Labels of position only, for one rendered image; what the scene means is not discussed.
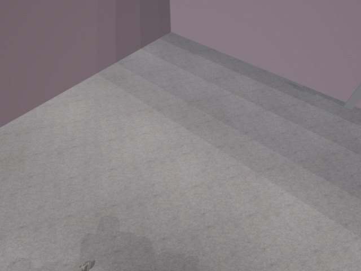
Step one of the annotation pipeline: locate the panel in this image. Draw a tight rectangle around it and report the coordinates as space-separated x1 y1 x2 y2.
344 84 361 110

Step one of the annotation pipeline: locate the left robot hand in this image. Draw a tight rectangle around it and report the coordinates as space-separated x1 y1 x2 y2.
68 259 95 271

